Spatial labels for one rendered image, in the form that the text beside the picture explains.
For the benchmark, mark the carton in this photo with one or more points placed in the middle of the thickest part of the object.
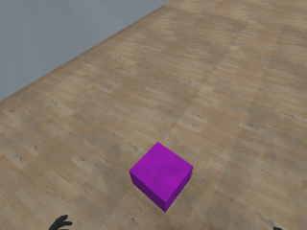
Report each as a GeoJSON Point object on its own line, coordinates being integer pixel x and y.
{"type": "Point", "coordinates": [161, 175]}

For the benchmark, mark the robot left hand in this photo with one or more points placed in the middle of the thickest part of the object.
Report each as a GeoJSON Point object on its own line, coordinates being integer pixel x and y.
{"type": "Point", "coordinates": [60, 222]}

